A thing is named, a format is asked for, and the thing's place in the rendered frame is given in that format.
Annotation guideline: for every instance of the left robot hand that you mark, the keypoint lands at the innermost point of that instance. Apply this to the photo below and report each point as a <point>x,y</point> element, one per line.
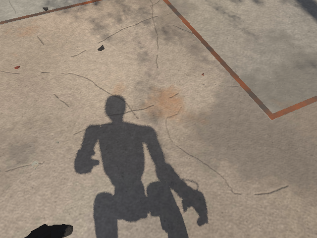
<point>52,231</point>

